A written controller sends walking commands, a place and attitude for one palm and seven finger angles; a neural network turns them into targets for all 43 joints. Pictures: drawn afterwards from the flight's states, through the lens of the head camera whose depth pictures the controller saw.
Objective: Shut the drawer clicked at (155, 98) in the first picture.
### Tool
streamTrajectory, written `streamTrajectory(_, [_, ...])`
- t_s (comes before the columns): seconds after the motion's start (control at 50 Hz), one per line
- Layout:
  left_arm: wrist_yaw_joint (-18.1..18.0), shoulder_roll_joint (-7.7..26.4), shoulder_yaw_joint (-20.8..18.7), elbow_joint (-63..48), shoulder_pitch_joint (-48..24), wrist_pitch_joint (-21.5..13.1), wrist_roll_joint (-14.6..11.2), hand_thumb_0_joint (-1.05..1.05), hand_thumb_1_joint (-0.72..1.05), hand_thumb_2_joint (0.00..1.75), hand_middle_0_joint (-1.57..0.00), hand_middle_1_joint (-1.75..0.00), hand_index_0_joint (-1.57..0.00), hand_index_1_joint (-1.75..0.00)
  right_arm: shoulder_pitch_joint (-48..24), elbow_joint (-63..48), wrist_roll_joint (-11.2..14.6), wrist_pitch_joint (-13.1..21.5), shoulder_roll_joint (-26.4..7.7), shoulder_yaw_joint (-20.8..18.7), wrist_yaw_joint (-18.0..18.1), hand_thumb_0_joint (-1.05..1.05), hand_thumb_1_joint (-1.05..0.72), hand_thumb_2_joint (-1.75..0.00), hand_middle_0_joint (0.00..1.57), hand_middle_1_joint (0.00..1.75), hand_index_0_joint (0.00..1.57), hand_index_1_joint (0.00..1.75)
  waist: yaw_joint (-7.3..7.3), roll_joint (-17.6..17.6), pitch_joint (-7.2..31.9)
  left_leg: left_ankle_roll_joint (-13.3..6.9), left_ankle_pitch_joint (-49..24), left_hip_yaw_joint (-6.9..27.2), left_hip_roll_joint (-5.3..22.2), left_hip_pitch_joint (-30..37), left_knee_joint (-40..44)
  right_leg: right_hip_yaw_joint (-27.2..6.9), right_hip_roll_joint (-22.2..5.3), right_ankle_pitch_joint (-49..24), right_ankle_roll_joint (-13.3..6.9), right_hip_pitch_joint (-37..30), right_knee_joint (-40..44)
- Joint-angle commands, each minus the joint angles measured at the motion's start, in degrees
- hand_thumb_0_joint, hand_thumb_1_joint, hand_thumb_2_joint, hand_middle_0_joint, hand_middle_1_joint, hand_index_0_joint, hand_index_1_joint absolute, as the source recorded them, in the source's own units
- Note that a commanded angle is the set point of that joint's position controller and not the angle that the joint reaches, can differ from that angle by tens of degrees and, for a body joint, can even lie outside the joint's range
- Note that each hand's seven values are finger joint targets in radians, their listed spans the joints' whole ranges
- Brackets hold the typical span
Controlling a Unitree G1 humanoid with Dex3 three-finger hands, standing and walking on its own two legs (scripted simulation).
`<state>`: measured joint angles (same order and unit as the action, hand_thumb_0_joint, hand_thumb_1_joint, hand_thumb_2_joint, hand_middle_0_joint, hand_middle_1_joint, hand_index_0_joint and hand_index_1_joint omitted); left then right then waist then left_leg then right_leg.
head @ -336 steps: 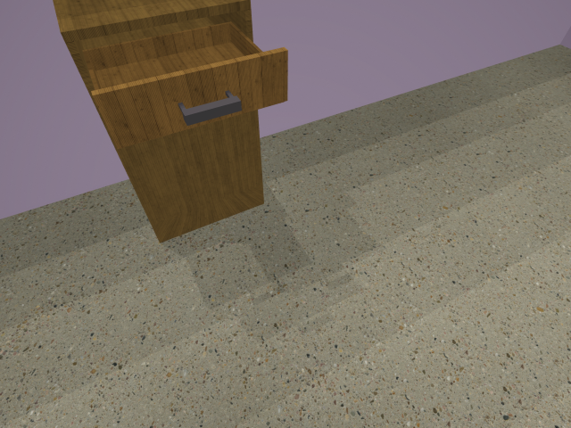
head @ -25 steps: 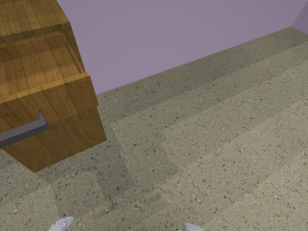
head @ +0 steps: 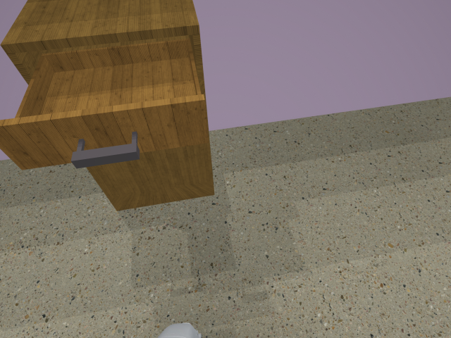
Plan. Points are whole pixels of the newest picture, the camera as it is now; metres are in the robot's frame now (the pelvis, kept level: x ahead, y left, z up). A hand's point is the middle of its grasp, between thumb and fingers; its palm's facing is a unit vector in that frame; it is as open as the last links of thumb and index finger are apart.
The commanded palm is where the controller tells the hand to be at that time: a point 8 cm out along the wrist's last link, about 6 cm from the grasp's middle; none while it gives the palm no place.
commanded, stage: turn to face it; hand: left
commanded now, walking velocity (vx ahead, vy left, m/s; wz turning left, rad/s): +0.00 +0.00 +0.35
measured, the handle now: (107, 147) +0.48 +0.30 +0.02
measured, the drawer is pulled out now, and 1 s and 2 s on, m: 0.28 0.28 0.28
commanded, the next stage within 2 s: take the last steps up to it in 0.30 s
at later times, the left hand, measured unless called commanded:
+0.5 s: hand out of the picture +0.05 +0.24 -0.16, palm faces +0.19 -0.96 -0.23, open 7.4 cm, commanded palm none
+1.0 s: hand out of the picture -0.04 +0.14 -0.16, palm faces +0.31 -0.94 -0.13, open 7.4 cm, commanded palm none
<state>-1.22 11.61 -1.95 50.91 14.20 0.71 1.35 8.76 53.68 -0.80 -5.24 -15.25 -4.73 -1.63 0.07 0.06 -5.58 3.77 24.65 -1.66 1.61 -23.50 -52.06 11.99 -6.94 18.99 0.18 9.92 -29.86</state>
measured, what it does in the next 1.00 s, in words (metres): walks ahead: left foot, then right foot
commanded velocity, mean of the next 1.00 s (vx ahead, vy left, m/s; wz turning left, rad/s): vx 0.16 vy -0.03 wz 0.12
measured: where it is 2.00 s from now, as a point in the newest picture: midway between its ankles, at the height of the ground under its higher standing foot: outside the picture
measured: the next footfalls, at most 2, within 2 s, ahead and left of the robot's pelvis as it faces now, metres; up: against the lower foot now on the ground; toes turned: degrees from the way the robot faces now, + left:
left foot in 0.10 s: +0.04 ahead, +0.13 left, +0.00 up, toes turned +7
right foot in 0.60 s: +0.07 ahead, -0.08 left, +0.00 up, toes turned +6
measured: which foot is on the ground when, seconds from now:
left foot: up 0.00-0.08, down 0.10-0.62, up 0.64-1.00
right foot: down 0.00-0.10, up 0.12-0.58, down 0.60-1.00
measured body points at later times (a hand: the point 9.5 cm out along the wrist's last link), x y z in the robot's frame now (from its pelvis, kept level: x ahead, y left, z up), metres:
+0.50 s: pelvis +0.01 +0.04 +0.00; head +0.01 +0.05 +0.45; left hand +0.04 +0.30 -0.14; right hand +0.11 -0.18 -0.14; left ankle +0.00 +0.12 -0.74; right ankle +0.03 -0.11 -0.70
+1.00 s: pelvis +0.10 +0.04 +0.00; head +0.12 +0.04 +0.45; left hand -0.05 +0.20 -0.15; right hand +0.18 -0.18 -0.16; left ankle +0.15 +0.18 -0.70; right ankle +0.03 -0.08 -0.74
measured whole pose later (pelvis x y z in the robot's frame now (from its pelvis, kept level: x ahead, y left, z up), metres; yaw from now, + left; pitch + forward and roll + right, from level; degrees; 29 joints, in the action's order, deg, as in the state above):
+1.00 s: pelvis +0.10 +0.04 +0.00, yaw +12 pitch +0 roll -1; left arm -1.3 4.5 -0.8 66.9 28.5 -3.1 1.3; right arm 12.9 62.1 -1.0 -0.9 -9.5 -3.8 -0.6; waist 2.0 -0.6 -2.4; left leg 0.1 14.9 -4.2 4.6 -28.0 -44.9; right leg 6.2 -0.2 18.4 -0.8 -1.0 -17.9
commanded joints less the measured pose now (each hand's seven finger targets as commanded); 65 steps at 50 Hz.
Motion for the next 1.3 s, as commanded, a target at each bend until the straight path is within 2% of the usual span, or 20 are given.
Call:
streamTrajectory(0.0, [-0.7,13.4,-4.1,-1.9,3.8,-0.5,0.4,0.0,0.9,0.9,-0.2,-0.3,-0.2,-0.3,-3.8,-5.8,0.2,3.0,-2.0,0.9,0.3,0.0,-0.9,-0.9,0.2,0.3,0.2,0.3,2.29,12.4,7.8,-1.8,-1.4,-4.4,-1.7,2.9,13.2,-7.1,-12.9,-40.7,-6.2,-8.1,2.2])
streamTrajectory(0.04, [-0.5,13.3,-4.1,-1.5,2.2,-0.3,-0.4,0.0,0.9,0.9,-0.2,-0.3,-0.2,-0.3,1.7,-4.4,-0.1,3.7,-4.1,0.4,0.6,0.0,-0.9,-0.9,0.2,0.3,0.2,0.3,-1.33,9.2,10.2,-3.1,-14.4,-4.3,-1.3,14.6,27.3,-3.4,-11.2,-36.1,-2.3,-3.0,-6.8])
streamTrajectory(0.06, [-0.1,10.7,-3.7,-2.5,2.9,0.0,-0.7,0.0,0.9,0.9,-0.2,-0.3,-0.2,-0.3,5.1,-3.9,-0.6,4.3,-9.2,-0.7,0.7,0.0,-0.9,-0.9,0.2,0.3,0.2,0.3,-2.96,-3.8,13.4,-6.9,-28.9,7.3,8.4,26.4,30.1,-1.1,-6.4,-19.2,1.1,8.6,-18.7])
streamTrajectory(0.08, [0.1,7.0,-2.3,-4.8,2.2,0.2,-0.9,0.0,0.9,0.9,-0.2,-0.3,-0.2,-0.3,8.2,-3.6,-0.2,4.3,-14.6,-1.9,1.1,0.0,-0.9,-0.9,0.2,0.3,0.2,0.3,-4.1,-18.6,13.8,-15.6,-56.3,23.0,22.0,31.0,29.8,-3.0,-0.1,19.1,4.4,21.9,-29.8])
streamTrajectory(0.12, [-0.7,7.5,-2.3,-3.9,-2.5,1.2,-0.7,0.0,0.9,0.9,-0.2,-0.3,-0.2,-0.3,7.2,-2.6,-0.1,4.3,-12.4,-1.3,2.5,0.0,-0.9,-0.9,0.2,0.3,0.2,0.3,-4.05,-12.7,11.5,-17.8,-52.4,19.4,19.8,25.1,29.1,-10.8,-0.3,17.3,3.9,22.8,-36.0])
streamTrajectory(0.22, [0.3,7.4,-2.2,0.3,1.7,1.4,-0.5,0.0,0.9,0.9,-0.2,-0.3,-0.2,-0.3,-0.1,-3.9,0.1,5.0,-7.2,0.6,2.6,0.0,-0.9,-0.9,0.2,0.3,0.2,0.3,0.07,-7.9,7.0,-13.1,-44.9,9.1,11.3,17.3,32.2,-10.2,0.4,4.1,4.5,17.6,-33.4])
streamTrajectory(0.38, [-0.1,5.9,-1.8,-0.6,-1.9,1.7,-0.6,0.0,0.9,0.9,-0.2,-0.3,-0.2,-0.3,3.1,-2.0,-0.2,4.8,-6.2,0.4,2.7,0.0,-0.9,-0.9,0.2,0.3,0.2,0.3,-1.01,-8.4,5.0,-14.5,-35.2,14.1,11.7,16.3,34.4,-10.5,2.1,5.0,4.5,15.5,-22.8])
streamTrajectory(0.48, [0.7,3.8,-0.9,0.5,-2.4,0.2,0.0,0.0,0.9,0.9,-0.2,-0.3,-0.2,-0.3,6.4,0.6,-0.9,5.4,-5.0,0.2,2.8,0.0,-0.9,-0.9,0.2,0.3,0.2,0.3,-1.91,-7.3,3.9,-14.9,-6.8,19.6,12.0,13.8,38.1,-9.2,4.2,7.1,2.5,10.7,-12.1])
streamTrajectory(0.54, [1.2,2.9,-0.7,3.6,3.6,-1.0,0.1,0.0,0.9,0.9,-0.2,-0.3,-0.2,-0.3,6.1,2.1,-0.5,5.7,-3.9,0.8,2.9,0.0,-0.9,-0.9,0.2,0.3,0.2,0.3,1.06,-4.7,2.9,-12.2,4.2,18.0,8.7,5.5,35.3,-7.8,5.8,0.2,1.5,-2.2,2.5])
streamTrajectory(0.56, [1.0,4.4,-1.0,5.0,5.8,-1.5,0.3,0.0,0.9,0.9,-0.2,-0.3,-0.2,-0.3,6.4,2.8,-0.1,5.9,-1.9,0.9,2.7,0.0,-0.9,-0.9,0.2,0.3,0.2,0.3,2.0,-0.9,1.7,-10.1,6.5,15.5,5.4,-0.8,30.4,-10.6,3.9,0.1,0.8,-9.1,7.9])
streamTrajectory(0.6, [0.2,11.1,-2.7,6.3,12.9,-1.8,0.6,0.0,0.9,0.9,-0.2,-0.3,-0.2,-0.3,3.8,-0.1,0.0,6.3,2.0,2.0,2.3,0.0,-0.9,-0.9,0.2,0.3,0.2,0.3,5.42,14.6,-0.9,-5.3,8.5,1.3,-3.9,-15.1,6.5,-36.8,-15.8,20.7,-8.3,-11.9,22.7])
streamTrajectory(0.62, [0.0,10.4,-2.8,6.8,13.8,-2.6,-0.2,0.0,0.9,0.9,-0.2,-0.3,-0.2,-0.3,1.4,-0.2,-0.7,5.9,-1.3,1.1,1.9,0.0,-0.9,-0.9,0.2,0.3,0.2,0.3,5.77,14.6,-2.8,-5.6,6.0,4.0,-0.9,-15.7,-1.1,-41.0,-16.8,24.8,-10.2,-5.9,26.1])
streamTrajectory(0.68, [-0.1,4.8,-1.4,6.4,7.7,-3.4,-0.3,0.0,0.9,0.9,-0.2,-0.3,-0.2,-0.3,5.0,3.0,-0.8,5.6,-0.1,0.4,1.0,0.0,-0.9,-0.9,0.2,0.3,0.2,0.3,0.68,5.6,-5.4,-4.7,-5.0,3.3,2.2,-14.1,-8.9,-27.3,-11.2,12.8,-8.4,-1.1,24.5])
streamTrajectory(0.74, [-0.1,2.1,-0.5,8.0,10.1,-4.6,-0.5,0.0,0.9,0.9,-0.2,-0.3,-0.2,-0.3,7.3,4.6,-0.8,5.4,2.2,0.6,0.9,0.0,-0.9,-0.9,0.2,0.3,0.2,0.3,-0.07,5.7,-3.4,-3.2,-11.1,1.3,2.9,-12.3,-9.5,-17.9,-7.6,-4.5,-7.3,-2.1,22.6])
streamTrajectory(0.94, [-0.6,2.2,-0.5,14.5,17.9,-4.7,0.1,0.0,0.9,0.9,-0.2,-0.3,-0.2,-0.3,-2.2,3.0,-0.1,6.8,5.4,1.8,0.6,0.0,-0.9,-0.9,0.2,0.3,0.2,0.3,2.42,8.2,-1.6,-4.1,-9.6,-4.7,1.8,-6.5,9.4,-13.8,-7.1,-28.6,-8.6,-7.3,15.8])
streamTrajectory(1.02, [-0.7,1.7,-0.9,14.7,15.8,-4.0,-0.4,0.0,0.9,0.9,-0.2,-0.3,-0.2,-0.3,9.9,7.2,-0.5,8.3,3.3,1.5,2.0,0.0,-0.9,-0.9,0.2,0.3,0.2,0.3,-3.31,6.1,4.5,-5.8,-16.3,-5.9,-0.9,16.1,25.1,-10.1,-3.1,-34.6,-5.4,-2.9,-2.3])
streamTrajectory(1.06, [-0.2,-3.1,0.1,13.1,19.0,-3.9,-1.2,0.0,0.9,0.9,-0.2,-0.3,-0.2,-0.3,21.6,9.7,-0.8,8.8,-7.3,-0.6,3.1,0.0,-0.9,-0.9,0.2,0.3,0.2,0.3,-5.5,-15.0,14.9,-15.4,-34.0,21.7,23.2,37.1,29.5,-5.0,6.4,12.7,-0.8,17.4,-29.7])
streamTrajectory(1.08, [-0.6,-1.2,-0.1,12.4,16.8,-3.3,-0.7,0.0,0.9,0.9,-0.2,-0.3,-0.2,-0.3,20.9,9.7,-0.3,8.2,-7.5,-0.4,3.5,0.0,-0.9,-0.9,0.2,0.3,0.2,0.3,-5.54,-11.7,15.5,-17.6,-28.6,23.9,25.6,33.5,33.4,-9.8,5.8,17.2,-1.5,19.5,-37.1])
streamTrajectory(1.14, [0.5,-1.6,-0.8,11.5,8.7,-2.7,0.0,0.0,0.9,0.9,-0.2,-0.3,-0.2,-0.3,11.0,7.4,-0.5,8.6,-0.1,1.3,3.6,0.0,-0.9,-0.9,0.2,0.3,0.2,0.3,-2.39,-4.3,-0.4,-15.2,-21.3,15.1,19.7,13.4,39.3,-11.6,0.3,6.1,-0.8,21.5,-38.9])
streamTrajectory(1.28, [0.8,-2.7,-0.9,9.7,8.7,-0.3,0.4,0.0,0.9,0.9,-0.2,-0.3,-0.2,-0.3,8.0,5.3,-0.2,9.2,1.5,1.9,3.5,0.0,-0.9,-0.9,0.2,0.3,0.2,0.3,1.25,-5.0,-0.1,-13.2,-23.4,3.9,14.3,7.7,42.2,-10.2,-0.3,-4.1,1.6,17.1,-26.1])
